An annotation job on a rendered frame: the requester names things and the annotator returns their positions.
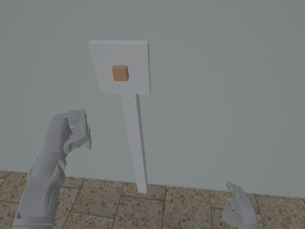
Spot right robot hand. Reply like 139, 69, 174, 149
221, 181, 260, 229

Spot panel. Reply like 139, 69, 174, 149
88, 40, 151, 194

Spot left robot forearm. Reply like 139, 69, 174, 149
11, 152, 67, 229

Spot button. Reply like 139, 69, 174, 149
112, 65, 129, 82

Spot left robot hand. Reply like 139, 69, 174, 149
43, 109, 92, 158

